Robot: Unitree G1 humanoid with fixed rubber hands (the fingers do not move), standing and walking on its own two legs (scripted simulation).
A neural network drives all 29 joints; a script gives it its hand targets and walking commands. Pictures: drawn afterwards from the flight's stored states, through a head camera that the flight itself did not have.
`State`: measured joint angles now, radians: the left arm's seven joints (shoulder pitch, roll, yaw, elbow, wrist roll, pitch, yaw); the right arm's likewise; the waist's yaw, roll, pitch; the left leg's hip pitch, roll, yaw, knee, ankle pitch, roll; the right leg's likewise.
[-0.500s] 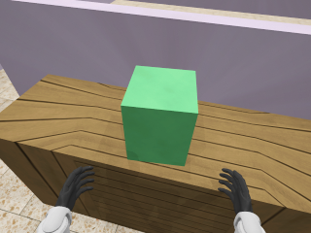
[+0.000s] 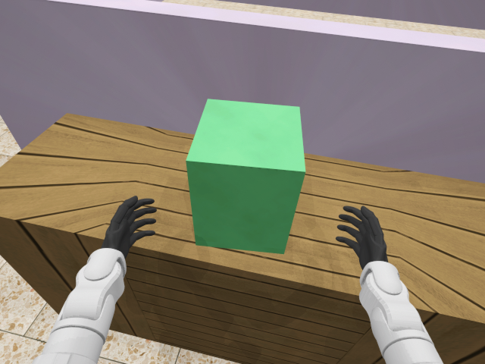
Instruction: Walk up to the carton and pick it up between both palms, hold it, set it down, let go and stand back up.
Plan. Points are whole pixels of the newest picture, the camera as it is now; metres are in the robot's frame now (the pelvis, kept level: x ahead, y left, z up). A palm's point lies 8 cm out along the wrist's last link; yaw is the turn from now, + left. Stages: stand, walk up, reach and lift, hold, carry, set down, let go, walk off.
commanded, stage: reach and lift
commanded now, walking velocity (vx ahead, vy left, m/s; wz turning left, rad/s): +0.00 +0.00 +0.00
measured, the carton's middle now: (246, 177) +0.52 +0.00 +0.03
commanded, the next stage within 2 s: none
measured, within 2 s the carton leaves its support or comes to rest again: neither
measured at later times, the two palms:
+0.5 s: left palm (125, 189) +0.39 +0.21 +0.11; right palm (371, 206) +0.38 -0.21 +0.10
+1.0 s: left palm (133, 144) +0.45 +0.20 +0.16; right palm (374, 160) +0.43 -0.21 +0.16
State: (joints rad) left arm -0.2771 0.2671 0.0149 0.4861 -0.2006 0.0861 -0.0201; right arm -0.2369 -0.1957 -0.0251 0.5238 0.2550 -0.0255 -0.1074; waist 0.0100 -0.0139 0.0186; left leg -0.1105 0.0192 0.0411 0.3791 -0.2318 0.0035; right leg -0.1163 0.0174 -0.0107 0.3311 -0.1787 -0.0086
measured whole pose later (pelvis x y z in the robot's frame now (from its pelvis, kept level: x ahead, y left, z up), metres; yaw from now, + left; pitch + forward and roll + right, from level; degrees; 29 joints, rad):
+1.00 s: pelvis -0.01 -0.01 +0.00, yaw +1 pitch +9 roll -1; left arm -1.02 0.39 -0.03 1.03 -0.26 0.23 0.01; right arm -0.97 -0.31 -0.01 1.03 0.35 0.18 -0.10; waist -0.04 -0.01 -0.11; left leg -0.37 0.03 0.02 0.42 -0.21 -0.01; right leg -0.35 0.03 -0.03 0.33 -0.14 -0.01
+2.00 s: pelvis -0.01 -0.02 -0.01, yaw +3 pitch +22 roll +0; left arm -1.25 0.41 -0.18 1.57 -0.37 -0.16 -0.03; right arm -1.11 -0.21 -0.09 1.27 0.24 -0.03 -0.10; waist -0.11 -0.03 -0.23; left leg -0.66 0.02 -0.03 0.45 -0.18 -0.03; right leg -0.65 0.02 -0.08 0.42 -0.15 -0.04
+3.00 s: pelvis +0.00 +0.00 -0.01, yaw +1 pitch +22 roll -1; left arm -1.21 0.23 0.23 1.47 0.06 -0.19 0.06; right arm -1.06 -0.02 -0.45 1.18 -0.16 -0.11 -0.11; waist -0.08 -0.02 -0.19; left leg -0.63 0.01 0.03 0.40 -0.17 0.00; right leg -0.62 0.01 -0.03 0.34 -0.11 -0.01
